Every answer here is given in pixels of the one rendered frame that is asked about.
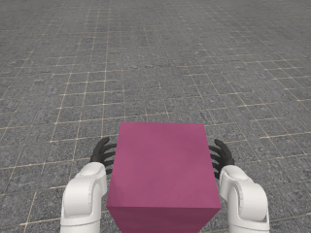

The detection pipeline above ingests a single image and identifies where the left robot hand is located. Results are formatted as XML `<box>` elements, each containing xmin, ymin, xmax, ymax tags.
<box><xmin>89</xmin><ymin>137</ymin><xmax>117</xmax><ymax>175</ymax></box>

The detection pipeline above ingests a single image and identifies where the right robot hand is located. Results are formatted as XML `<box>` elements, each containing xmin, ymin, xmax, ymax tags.
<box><xmin>208</xmin><ymin>139</ymin><xmax>235</xmax><ymax>180</ymax></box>

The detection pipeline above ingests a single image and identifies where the robot right forearm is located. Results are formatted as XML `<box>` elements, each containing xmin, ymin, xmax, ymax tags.
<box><xmin>219</xmin><ymin>165</ymin><xmax>270</xmax><ymax>233</ymax></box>

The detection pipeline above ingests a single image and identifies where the carton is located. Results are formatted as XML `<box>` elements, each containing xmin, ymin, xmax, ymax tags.
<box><xmin>106</xmin><ymin>121</ymin><xmax>222</xmax><ymax>233</ymax></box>

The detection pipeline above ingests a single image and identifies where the robot left forearm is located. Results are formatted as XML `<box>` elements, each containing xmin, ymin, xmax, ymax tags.
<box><xmin>60</xmin><ymin>162</ymin><xmax>108</xmax><ymax>233</ymax></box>

